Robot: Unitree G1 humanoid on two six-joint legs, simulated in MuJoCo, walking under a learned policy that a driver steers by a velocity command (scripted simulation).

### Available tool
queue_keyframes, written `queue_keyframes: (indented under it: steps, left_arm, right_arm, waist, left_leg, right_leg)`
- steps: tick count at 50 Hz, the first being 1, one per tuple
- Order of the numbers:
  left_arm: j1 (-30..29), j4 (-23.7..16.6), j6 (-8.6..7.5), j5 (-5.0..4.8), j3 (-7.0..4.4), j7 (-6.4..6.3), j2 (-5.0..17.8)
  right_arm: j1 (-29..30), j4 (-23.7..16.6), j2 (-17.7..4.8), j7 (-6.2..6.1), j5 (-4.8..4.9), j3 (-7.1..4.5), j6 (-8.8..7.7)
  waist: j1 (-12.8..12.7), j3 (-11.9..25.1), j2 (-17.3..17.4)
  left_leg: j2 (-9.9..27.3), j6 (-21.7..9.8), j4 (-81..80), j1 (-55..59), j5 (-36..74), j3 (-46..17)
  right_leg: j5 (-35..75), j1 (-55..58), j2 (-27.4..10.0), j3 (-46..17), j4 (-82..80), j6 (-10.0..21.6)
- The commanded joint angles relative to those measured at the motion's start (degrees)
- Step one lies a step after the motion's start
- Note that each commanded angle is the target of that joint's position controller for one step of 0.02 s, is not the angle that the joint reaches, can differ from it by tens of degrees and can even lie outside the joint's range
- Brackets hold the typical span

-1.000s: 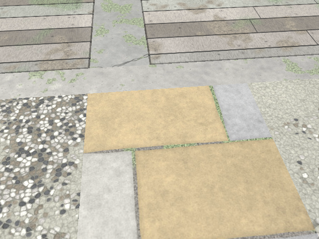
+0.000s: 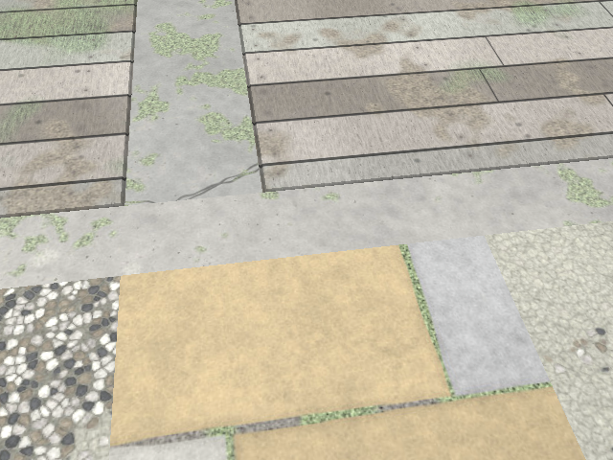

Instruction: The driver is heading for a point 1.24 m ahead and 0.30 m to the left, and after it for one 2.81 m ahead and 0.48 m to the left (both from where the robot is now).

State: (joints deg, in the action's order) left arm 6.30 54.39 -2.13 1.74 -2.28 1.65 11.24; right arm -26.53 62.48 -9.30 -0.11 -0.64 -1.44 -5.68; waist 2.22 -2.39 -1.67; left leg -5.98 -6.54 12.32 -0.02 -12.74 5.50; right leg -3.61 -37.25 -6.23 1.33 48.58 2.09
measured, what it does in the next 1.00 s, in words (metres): walks ahead: right foot, then left foot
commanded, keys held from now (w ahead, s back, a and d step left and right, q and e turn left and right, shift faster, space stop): w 1.00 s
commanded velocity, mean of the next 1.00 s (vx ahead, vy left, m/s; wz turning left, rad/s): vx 0.50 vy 0.00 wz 0.00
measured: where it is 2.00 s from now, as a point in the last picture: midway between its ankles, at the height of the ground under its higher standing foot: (289, 247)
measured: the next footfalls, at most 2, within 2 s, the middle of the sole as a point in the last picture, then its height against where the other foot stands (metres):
right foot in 0.20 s outside the picture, level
left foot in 0.76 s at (268, 411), level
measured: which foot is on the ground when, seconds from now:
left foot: down 0.00-0.20, up 0.22-0.74, down 0.76-1.00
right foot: up 0.00-0.18, down 0.20-0.76, up 0.78-1.00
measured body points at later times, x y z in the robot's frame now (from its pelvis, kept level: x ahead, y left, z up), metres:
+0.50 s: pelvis +0.29 -0.04 +0.00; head +0.30 -0.05 +0.45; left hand +0.23 +0.20 -0.14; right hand +0.39 -0.28 -0.14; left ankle +0.37 +0.12 -0.67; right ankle +0.25 -0.09 -0.74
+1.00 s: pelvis +0.56 +0.02 +0.00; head +0.58 +0.04 +0.45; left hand +0.63 +0.27 -0.15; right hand +0.55 -0.23 -0.14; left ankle +0.56 +0.07 -0.74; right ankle +0.60 -0.13 -0.67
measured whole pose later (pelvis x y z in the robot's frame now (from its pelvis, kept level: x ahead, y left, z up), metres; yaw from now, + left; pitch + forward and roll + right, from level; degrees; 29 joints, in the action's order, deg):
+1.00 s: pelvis +0.56 +0.02 +0.00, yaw +0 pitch -1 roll +0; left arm 12.6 55.5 -2.7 2.2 -3.4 1.2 12.2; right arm -20.9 59.5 -11.0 0.1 -0.7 -3.0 -5.4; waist 0.5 -2.1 -2.0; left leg -4.4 -6.2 17.1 -7.2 -9.9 6.0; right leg -12.2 -32.0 -5.2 -0.2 60.4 3.0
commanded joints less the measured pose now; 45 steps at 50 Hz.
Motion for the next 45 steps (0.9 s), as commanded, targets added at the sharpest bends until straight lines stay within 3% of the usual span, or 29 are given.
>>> queue_keyframes:
  steps: [1,5,7,9,10,11,12,13,14,15,17,19,22,27,32,35,36,37,38,39,40,41,42,43,45]
  left_arm:
    - [-6.4,-4.3,-0.49,-0.57,0.41,0.19,1.0]
    - [-10.8,-6.2,-1.01,-0.67,0.40,-0.05,1.8]
    - [-8.3,-6.0,-1.53,-0.65,-0.03,-0.42,2.7]
    - [2.8,-2.7,-2.22,-0.58,-1.24,-1.27,4.7]
    - [12.4,0.3,-2.79,0.12,-2.16,-1.80,6.4]
    - [22.3,2.0,-3.01,1.59,-3.63,-2.41,11.6]
    - [21.8,2.0,-2.41,1.50,-4.43,-1.84,14.5]
    - [16.6,1.5,-1.84,-0.68,-3.93,-1.29,11.1]
    - [10.7,0.5,-2.03,-1.19,-2.90,-1.05,7.8]
    - [8.3,0.5,-2.53,-0.84,-2.17,-0.88,4.9]
    - [9.3,2.2,-3.32,-0.90,-1.08,-1.47,1.8]
    - [12.7,3.7,-4.19,-1.02,-1.07,-1.76,2.9]
    - [15.8,4.5,-4.47,-1.06,-1.31,-1.82,5.2]
    - [20.7,5.3,-4.28,-1.07,-0.71,-1.77,4.9]
    - [25.0,6.9,-3.97,-0.47,-0.73,-2.43,5.6]
    - [23.0,6.9,-3.77,-0.10,-1.10,-2.96,6.8]
    - [22.2,6.9,-3.66,-0.05,-1.29,-3.02,7.4]
    - [21.1,6.7,-3.40,-0.29,-1.30,-2.90,7.5]
    - [20.7,5.5,-3.44,-0.86,-0.85,-2.71,6.3]
    - [26.7,4.0,-3.35,-3.28,0.24,-2.00,0.6]
    - [25.2,4.6,-3.21,-1.81,-1.14,-1.95,5.1]
    - [19.7,3.0,-3.08,-1.24,-1.54,-1.86,5.7]
    - [16.3,2.2,-3.36,-0.93,-1.36,-1.61,4.9]
    - [15.4,2.2,-3.03,-0.54,-1.44,-1.47,3.9]
    - [17.3,2.7,-1.53,0.52,-1.25,-0.82,2.0]
  right_arm:
    - [-3.8,-1.6,-6.3,-0.42,0.07,-0.62,-0.75]
    - [-6.5,-0.4,-6.8,-1.06,-0.68,-0.63,-0.39]
    - [-4.9,-0.4,-7.6,-1.35,-0.96,-0.83,-0.34]
    - [-3.3,-0.6,-8.8,-1.40,-1.03,-1.18,-0.15]
    - [-1.9,-1.0,-8.9,-1.28,-0.49,-1.16,-0.05]
    - [-1.8,-3.1,-6.7,-1.04,0.11,-0.56,-0.20]
    - [-9.4,-3.1,-1.9,-0.30,2.09,-0.15,0.09]
    - [-3.4,-3.4,-7.4,-0.59,0.48,-1.53,0.50]
    - [2.2,-5.4,-7.2,-0.29,0.13,-1.72,0.16]
    - [4.2,-5.8,-6.3,-0.18,-0.02,-1.73,0.05]
    - [2.9,-5.4,-4.1,0.43,-1.36,-1.64,1.45]
    - [3.3,-5.8,-3.2,1.06,-1.63,-1.70,2.51]
    - [10.5,-8.6,-3.9,1.52,-1.71,-1.80,3.41]
    - [22.9,-12.8,-3.7,1.75,-0.74,-1.08,3.27]
    - [29.6,-15.5,-4.5,1.55,-0.56,-0.90,2.75]
    - [26.5,-15.2,-5.7,1.19,-0.61,-1.53,1.96]
    - [21.3,-13.6,-6.5,0.81,-0.68,-2.09,1.62]
    - [12.1,-10.4,-7.5,0.35,-0.97,-2.83,1.10]
    - [2.0,-7.8,-10.9,-0.26,-2.27,-4.01,0.55]
    - [-3.4,-7.4,-17.2,-0.30,-3.33,-5.61,0.62]
    - [0.5,-7.6,-15.6,0.33,-1.05,-5.43,1.59]
    - [7.4,-8.5,-12.5,0.50,-0.17,-4.50,1.71]
    - [11.0,-9.1,-8.7,0.78,-0.15,-3.48,1.29]
    - [12.2,-8.8,-6.8,0.69,-0.27,-2.90,0.86]
    - [10.6,-7.1,-4.7,0.22,-0.14,-2.05,0.08]
  waist:
    - [0.4,-3.9,5.1]
    - [1.3,-4.1,5.6]
    - [-0.9,-2.8,6.2]
    - [-5.6,2.8,6.6]
    - [-9.9,7.3,5.7]
    - [-12.5,14.8,-0.1]
    - [-7.9,19.6,-11.3]
    - [-7.1,13.4,-0.7]
    - [-5.4,5.3,-0.2]
    - [-3.7,1.6,2.0]
    - [-0.7,0.3,0.5]
    - [0.1,0.2,-0.3]
    - [-0.4,-2.0,-0.8]
    - [-3.6,-3.3,-1.7]
    - [-5.5,-4.1,-2.4]
    - [-2.8,-2.6,-2.7]
    - [-0.5,0.1,-3.0]
    - [3.4,4.7,-1.4]
    - [6.8,10.9,1.3]
    - [4.9,18.6,13.9]
    - [3.8,18.2,9.3]
    - [1.0,8.5,6.2]
    - [0.1,3.5,3.1]
    - [-1.7,1.1,3.2]
    - [-3.9,0.6,4.7]
  left_leg:
    - [14.5,-2.7,-4.5,-2.9,27.6,-7.5]
    - [16.9,-3.6,-1.3,5.7,35.2,-7.4]
    - [17.8,-3.4,3.5,7.8,46.6,-6.4]
    - [17.3,-2.5,16.1,7.9,56.8,-5.5]
    - [15.8,-1.6,27.2,1.6,49.9,-4.2]
    - [12.4,-0.8,44.9,-10.6,27.2,-1.9]
    - [1.0,1.2,64.8,-30.9,-18.7,-2.4]
    - [4.9,0.2,66.5,-35.9,-13.9,-8.9]
    - [7.1,0.2,63.6,-37.0,-8.0,-8.7]
    - [8.8,0.4,60.5,-34.9,-5.0,-8.5]
    - [10.6,1.7,55.6,-29.5,-3.2,-8.1]
    - [10.7,2.8,53.3,-29.3,-2.5,-6.8]
    - [12.1,4.3,47.8,-34.8,2.7,-5.0]
    - [11.2,5.4,31.9,-36.1,11.4,-1.9]
    - [9.3,3.3,23.2,-36.6,10.6,-0.8]
    - [6.8,0.5,19.4,-29.9,4.5,0.0]
    - [4.9,-0.5,18.1,-23.5,2.8,0.6]
    - [3.4,-1.9,14.3,-12.7,5.3,1.4]
    - [11.0,-4.4,13.9,2.5,3.3,-6.7]
    - [28.8,-12.2,9.5,18.9,-2.1,-34.8]
    - [29.3,-13.1,3.1,15.9,-3.9,-44.3]
    - [27.3,-11.0,2.4,7.4,-6.7,-34.6]
    - [24.8,-9.2,-0.1,-0.4,-3.0,-28.2]
    - [21.9,-7.0,-1.6,-5.1,0.5,-23.0]
    - [18.7,-5.0,-3.2,-10.0,7.1,-16.6]
  right_leg:
    - [4.7,1.3,2.6,3.8,-8.2,-0.2]
    - [1.9,1.0,4.5,4.6,-14.1,1.8]
    - [-2.7,5.9,6.4,5.2,-16.5,3.8]
    - [-5.7,18.5,9.7,5.9,-19.7,6.2]
    - [-2.5,31.5,7.8,3.8,-22.9,7.9]
    - [-6.5,46.1,-5.9,-11.2,-22.8,11.1]
    - [-7.2,57.8,-19.7,-39.5,-29.5,20.5]
    - [-14.0,51.4,-15.8,-36.8,-32.6,18.1]
    - [-12.4,42.5,-13.7,-27.9,-34.8,15.8]
    - [-5.9,36.1,-11.1,-22.2,-36.8,13.9]
    - [0.7,29.3,-6.8,-13.9,-38.5,10.7]
    - [6.3,28.3,-5.6,-10.8,-39.2,10.5]
    - [7.7,28.5,-4.5,-7.7,-41.3,10.3]
    - [14.4,32.1,-2.6,-4.0,-41.7,8.6]
    - [19.4,41.5,-5.4,-3.8,-39.1,9.2]
    - [33.1,44.4,-6.6,-2.5,-32.7,8.1]
    - [39.9,44.3,-6.2,-1.8,-26.7,7.4]
    - [40.3,41.9,-4.2,-0.1,-16.5,6.4]
    - [26.0,31.1,-1.9,1.3,-2.2,5.3]
    - [-10.5,10.5,8.3,4.8,21.1,2.4]
    - [-24.8,4.2,9.5,-3.3,27.7,3.3]
    - [-19.9,0.8,5.8,-4.2,27.9,3.7]
    - [-15.7,1.8,3.8,-4.2,24.6,3.6]
    - [-13.5,4.1,2.2,-3.9,21.2,3.4]
    - [-11.9,8.7,1.1,-3.2,17.3,2.2]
